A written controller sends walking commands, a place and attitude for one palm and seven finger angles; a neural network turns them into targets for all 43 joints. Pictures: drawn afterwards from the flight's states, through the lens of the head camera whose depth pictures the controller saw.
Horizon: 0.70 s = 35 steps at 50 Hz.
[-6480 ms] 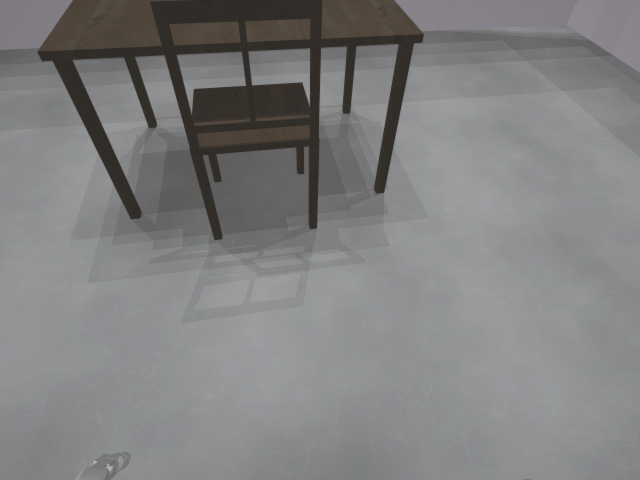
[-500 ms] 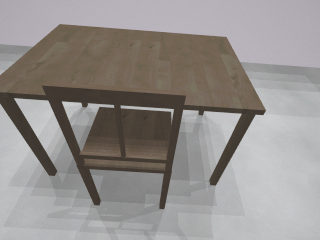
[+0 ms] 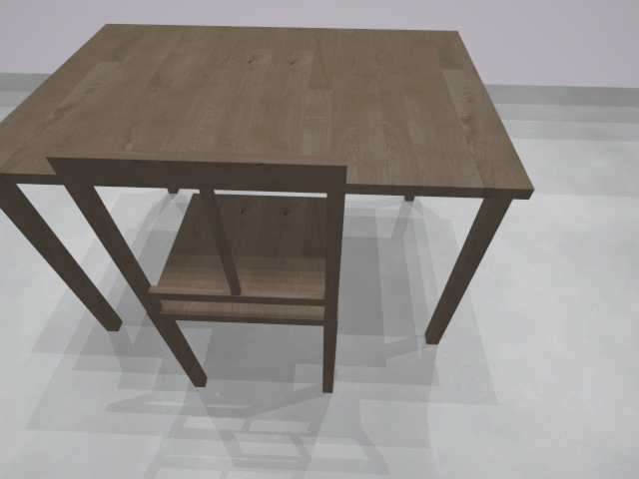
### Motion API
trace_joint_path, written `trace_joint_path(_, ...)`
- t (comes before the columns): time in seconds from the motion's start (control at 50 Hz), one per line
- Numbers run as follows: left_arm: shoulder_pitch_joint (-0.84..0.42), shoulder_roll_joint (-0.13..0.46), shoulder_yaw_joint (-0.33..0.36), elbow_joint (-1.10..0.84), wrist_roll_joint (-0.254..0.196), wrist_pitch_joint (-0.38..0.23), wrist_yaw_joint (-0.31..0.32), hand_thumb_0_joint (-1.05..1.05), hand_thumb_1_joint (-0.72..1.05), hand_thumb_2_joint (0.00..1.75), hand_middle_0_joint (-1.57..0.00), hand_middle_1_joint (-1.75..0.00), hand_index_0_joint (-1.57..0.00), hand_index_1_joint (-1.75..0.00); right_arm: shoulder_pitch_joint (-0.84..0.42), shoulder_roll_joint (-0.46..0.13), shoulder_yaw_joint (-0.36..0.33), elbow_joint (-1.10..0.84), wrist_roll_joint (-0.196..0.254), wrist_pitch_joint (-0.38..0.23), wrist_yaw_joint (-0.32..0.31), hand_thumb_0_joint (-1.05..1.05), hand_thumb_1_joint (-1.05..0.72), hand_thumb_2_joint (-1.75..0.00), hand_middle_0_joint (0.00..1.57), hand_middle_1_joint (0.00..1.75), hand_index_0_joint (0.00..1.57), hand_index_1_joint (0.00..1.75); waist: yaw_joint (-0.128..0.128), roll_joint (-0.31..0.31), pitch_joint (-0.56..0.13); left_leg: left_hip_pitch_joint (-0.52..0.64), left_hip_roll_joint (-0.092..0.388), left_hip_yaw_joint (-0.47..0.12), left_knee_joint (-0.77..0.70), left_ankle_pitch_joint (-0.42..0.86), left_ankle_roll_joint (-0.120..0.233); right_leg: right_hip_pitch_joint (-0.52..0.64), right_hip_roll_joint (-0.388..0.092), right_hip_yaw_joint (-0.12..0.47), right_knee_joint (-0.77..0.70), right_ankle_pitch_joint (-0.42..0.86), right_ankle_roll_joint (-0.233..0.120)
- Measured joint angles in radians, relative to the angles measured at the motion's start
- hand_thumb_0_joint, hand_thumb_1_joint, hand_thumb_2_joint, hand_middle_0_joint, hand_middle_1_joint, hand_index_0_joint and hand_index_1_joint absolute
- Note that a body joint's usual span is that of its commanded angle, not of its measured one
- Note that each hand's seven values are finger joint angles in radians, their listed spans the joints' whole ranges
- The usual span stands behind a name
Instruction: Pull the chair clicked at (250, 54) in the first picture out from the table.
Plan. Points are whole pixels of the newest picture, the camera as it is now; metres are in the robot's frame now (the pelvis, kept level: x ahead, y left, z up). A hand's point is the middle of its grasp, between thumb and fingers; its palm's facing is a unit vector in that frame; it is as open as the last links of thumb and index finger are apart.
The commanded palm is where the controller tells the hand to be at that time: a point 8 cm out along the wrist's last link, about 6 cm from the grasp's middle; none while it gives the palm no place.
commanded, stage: look again from close up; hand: left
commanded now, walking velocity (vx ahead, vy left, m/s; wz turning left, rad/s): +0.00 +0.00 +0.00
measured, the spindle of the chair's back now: (223, 247) +0.50 +0.21 -0.07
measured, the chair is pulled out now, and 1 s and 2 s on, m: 0.00 0.00 0.00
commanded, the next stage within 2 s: shuffle to correct the standing spot in 1.70 s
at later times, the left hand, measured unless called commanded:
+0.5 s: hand out of the picture -0.01 +0.23 -0.17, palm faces +0.02 -0.98 -0.18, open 7.4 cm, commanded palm none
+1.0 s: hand out of the picture -0.05 +0.25 -0.17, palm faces -0.01 -0.99 -0.15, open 7.4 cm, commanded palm none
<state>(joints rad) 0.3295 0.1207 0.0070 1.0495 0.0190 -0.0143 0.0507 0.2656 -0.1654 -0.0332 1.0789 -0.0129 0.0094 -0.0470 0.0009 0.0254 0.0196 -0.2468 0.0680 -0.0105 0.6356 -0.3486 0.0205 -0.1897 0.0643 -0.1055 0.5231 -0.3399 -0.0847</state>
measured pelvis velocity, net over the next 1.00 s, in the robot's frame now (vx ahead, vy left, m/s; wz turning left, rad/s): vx -0.03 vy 0.10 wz -0.06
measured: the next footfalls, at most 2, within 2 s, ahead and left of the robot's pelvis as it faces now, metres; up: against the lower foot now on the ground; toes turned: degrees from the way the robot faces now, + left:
none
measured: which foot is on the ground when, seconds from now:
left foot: down 0.00-1.00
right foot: down 0.00-1.00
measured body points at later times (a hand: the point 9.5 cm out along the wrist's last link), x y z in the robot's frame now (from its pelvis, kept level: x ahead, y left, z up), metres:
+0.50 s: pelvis -0.02 +0.06 +0.01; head -0.01 +0.07 +0.46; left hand -0.01 +0.28 -0.16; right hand +0.01 -0.18 -0.14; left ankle -0.03 +0.15 -0.73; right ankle -0.03 -0.06 -0.73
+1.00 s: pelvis -0.03 +0.10 +0.01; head -0.02 +0.11 +0.46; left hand -0.05 +0.31 -0.16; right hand -0.06 -0.11 -0.15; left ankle -0.03 +0.15 -0.73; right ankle -0.03 -0.06 -0.73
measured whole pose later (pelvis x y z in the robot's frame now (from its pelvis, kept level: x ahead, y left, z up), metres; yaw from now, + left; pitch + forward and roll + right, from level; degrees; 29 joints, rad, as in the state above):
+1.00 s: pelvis -0.03 +0.10 +0.01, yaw -3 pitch -1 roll +0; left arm 0.35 0.12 0.00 1.12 0.01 0.00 0.04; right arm 0.31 -0.11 0.00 1.16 -0.01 -0.02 -0.03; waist 0.00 -0.02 0.04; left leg -0.15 -0.07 0.11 0.41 -0.25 0.09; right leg -0.18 -0.07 0.01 0.45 -0.24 0.06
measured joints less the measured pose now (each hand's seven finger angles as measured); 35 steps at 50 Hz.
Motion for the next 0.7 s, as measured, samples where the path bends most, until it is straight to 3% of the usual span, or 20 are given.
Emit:
trace_joint_path(0.16,-0.005,0.02,0.004,0.0,-0.005,0.0,-0.004,0.02,0.92,0.9,-0.2,-0.3,-0.2,-0.3,-0.056,0.002,0.009,-0.015,0.002,-0.014,0.003,0.01,-0.91,-0.9,0.2,0.3,0.2,0.3,0.019,-0.029,-0.015,0.045,-0.008,0.011,-0.079,-0.002,-0.058,0.015,-0.014,0.003,-0.019,0.01,0.023)
trace_joint_path(0.36,-0.01,0.038,-0.001,0.008,-0.006,0.006,-0.011,0.01,0.91,0.9,-0.2,-0.3,-0.2,-0.3,-0.071,0.011,0.02,-0.003,0.003,-0.021,0.008,0.0,-0.93,-0.9,0.2,0.3,0.2,0.3,0.022,-0.04,-0.008,0.077,-0.043,0.052,-0.128,0.03,-0.018,0.027,-0.048,0.041,-0.047,0.044,0.059)
trace_joint_path(0.7,-0.008,0.037,-0.011,0.046,-0.009,0.014,-0.012,0.01,0.91,0.9,-0.2,-0.3,-0.19,-0.3,0.025,0.029,0.041,0.073,0.005,-0.019,0.019,0.01,-0.91,-0.9,0.2,0.3,0.2,0.3,0.007,-0.052,0.014,0.099,-0.102,0.096,-0.192,0.079,0.044,0.026,-0.105,0.085,-0.08,0.093,0.117)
